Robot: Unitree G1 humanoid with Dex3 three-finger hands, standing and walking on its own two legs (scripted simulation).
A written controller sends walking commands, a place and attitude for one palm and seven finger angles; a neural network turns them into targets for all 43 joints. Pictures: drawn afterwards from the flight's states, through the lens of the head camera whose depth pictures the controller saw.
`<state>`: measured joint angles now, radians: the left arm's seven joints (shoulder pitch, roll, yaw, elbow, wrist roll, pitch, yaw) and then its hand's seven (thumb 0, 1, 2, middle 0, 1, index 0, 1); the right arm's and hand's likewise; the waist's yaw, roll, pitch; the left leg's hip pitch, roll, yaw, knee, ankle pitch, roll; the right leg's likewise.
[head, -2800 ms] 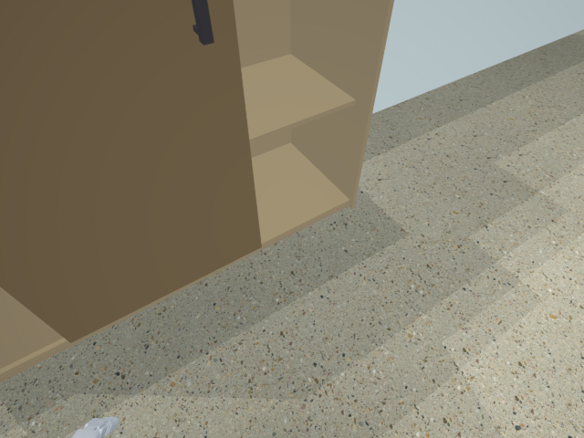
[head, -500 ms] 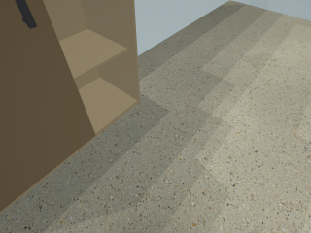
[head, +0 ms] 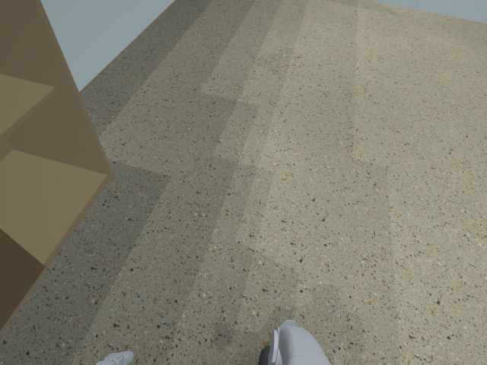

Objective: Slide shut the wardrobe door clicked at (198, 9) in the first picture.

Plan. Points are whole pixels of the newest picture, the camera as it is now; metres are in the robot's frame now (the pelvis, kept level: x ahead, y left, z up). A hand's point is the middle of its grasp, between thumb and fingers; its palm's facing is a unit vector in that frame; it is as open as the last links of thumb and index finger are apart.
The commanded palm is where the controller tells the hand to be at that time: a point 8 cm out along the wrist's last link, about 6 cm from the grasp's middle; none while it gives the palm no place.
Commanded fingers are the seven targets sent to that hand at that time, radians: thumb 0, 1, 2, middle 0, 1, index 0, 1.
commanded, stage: walk to a spot facing it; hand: left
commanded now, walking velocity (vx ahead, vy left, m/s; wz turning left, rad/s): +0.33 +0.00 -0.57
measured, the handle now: out of the picture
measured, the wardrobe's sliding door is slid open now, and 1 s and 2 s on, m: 0.48 0.48 0.48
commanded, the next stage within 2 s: turn to face it in 0.98 s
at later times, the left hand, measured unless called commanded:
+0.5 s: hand (157, 287) +0.28 +0.18 -0.17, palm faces -0.14 -0.97 -0.21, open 7.3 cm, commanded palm none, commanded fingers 0.00 0.90 0.90 -0.20 -0.30 -0.20 -0.30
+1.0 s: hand (206, 185) +0.56 +0.10 -0.17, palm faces -0.48 -0.86 -0.17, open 7.4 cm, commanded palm none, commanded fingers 0.00 0.90 0.90 -0.20 -0.30 -0.20 -0.30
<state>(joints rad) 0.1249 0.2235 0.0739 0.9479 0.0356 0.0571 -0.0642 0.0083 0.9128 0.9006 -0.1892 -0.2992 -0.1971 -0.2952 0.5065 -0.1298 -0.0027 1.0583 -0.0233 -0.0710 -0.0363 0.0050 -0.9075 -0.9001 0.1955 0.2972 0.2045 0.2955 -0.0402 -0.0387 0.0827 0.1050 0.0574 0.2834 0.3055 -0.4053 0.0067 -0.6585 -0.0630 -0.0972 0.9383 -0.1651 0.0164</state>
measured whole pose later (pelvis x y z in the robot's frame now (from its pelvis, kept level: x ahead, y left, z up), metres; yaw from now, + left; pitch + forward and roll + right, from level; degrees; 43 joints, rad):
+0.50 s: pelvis +0.22 -0.02 +0.00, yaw -12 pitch +1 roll -2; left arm 0.29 0.22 0.06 0.99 0.03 -0.05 -0.01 0.00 0.92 0.90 -0.20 -0.30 -0.20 -0.30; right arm 0.14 -0.17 -0.05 0.91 -0.02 -0.03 0.02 0.00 -0.91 -0.90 0.19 0.30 0.20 0.30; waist 0.03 0.00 0.03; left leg -0.54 0.14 0.05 0.78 -0.23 -0.05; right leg -0.17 0.08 -0.02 0.46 -0.31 -0.06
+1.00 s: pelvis +0.39 -0.02 +0.00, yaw -30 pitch +1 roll -1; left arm 0.14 0.20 0.09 0.94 0.03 0.05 -0.04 0.01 0.91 0.90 -0.19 -0.30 -0.20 -0.30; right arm 0.31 -0.20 -0.06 1.02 -0.02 -0.03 -0.02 0.00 -0.92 -0.90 0.20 0.30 0.20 0.30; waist -0.02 -0.02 0.10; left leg -0.09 0.13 0.38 0.50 -0.39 -0.01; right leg -0.52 -0.07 -0.12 0.82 -0.28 0.04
